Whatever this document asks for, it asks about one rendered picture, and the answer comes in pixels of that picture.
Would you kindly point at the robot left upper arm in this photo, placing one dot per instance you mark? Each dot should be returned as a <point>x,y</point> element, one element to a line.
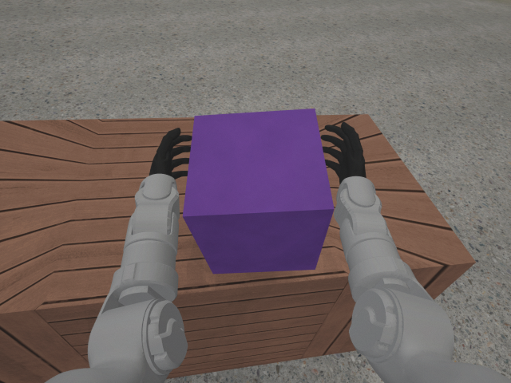
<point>138,343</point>

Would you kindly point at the carton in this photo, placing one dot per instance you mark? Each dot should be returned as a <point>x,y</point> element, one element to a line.
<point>258,197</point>

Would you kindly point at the right robot forearm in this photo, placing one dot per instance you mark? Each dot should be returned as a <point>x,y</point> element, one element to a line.
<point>368,246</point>

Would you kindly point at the right robot hand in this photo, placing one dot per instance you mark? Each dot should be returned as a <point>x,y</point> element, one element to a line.
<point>351,160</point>

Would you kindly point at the left robot hand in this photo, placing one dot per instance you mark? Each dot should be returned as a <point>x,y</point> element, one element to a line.
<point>163,162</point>

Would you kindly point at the pedestal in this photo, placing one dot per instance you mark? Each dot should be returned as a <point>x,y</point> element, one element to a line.
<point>67,193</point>

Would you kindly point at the robot right upper arm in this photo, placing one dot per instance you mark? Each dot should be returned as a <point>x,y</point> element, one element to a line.
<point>408,339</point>

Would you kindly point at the left robot forearm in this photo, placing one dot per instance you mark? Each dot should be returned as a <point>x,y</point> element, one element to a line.
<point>149,259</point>

